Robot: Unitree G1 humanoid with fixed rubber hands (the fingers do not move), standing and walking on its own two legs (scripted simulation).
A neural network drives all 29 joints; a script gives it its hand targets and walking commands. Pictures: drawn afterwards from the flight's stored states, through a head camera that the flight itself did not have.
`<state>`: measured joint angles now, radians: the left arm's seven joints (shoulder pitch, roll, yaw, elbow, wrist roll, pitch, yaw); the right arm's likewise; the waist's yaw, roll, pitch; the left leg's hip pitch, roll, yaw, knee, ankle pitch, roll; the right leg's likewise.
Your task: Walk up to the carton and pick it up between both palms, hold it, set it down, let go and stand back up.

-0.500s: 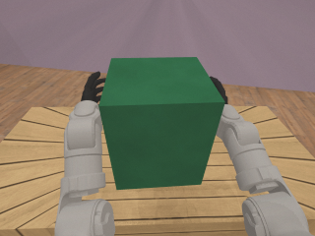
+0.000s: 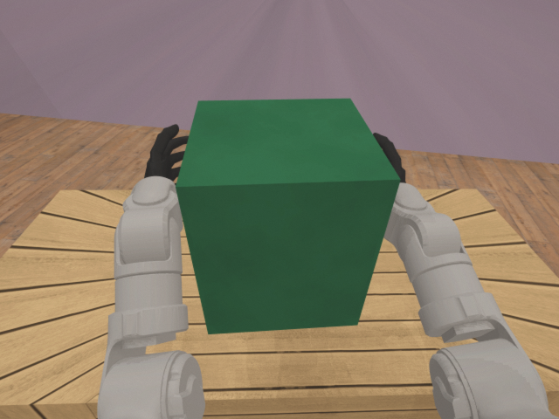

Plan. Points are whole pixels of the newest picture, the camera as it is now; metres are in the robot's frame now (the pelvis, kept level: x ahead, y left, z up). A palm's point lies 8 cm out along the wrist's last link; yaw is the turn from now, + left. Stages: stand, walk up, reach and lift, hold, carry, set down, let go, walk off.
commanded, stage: hold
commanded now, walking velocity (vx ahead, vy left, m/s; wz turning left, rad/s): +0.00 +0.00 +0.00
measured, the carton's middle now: (279, 215) +0.36 -0.01 +0.19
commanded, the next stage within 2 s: none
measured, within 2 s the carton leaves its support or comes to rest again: neither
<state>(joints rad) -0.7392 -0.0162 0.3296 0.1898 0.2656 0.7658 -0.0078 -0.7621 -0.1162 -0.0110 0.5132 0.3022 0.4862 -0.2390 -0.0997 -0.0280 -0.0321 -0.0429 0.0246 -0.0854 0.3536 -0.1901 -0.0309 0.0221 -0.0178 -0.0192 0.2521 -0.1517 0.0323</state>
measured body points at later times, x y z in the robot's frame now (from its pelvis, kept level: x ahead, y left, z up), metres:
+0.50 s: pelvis +0.00 +0.00 +0.00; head -0.06 +0.03 +0.45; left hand +0.39 +0.15 +0.24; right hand +0.38 -0.16 +0.22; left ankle +0.01 +0.14 -0.75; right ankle +0.00 -0.14 -0.75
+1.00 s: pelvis +0.00 +0.00 +0.00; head -0.06 +0.02 +0.45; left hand +0.39 +0.15 +0.24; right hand +0.38 -0.16 +0.22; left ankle +0.01 +0.14 -0.75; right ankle +0.00 -0.14 -0.75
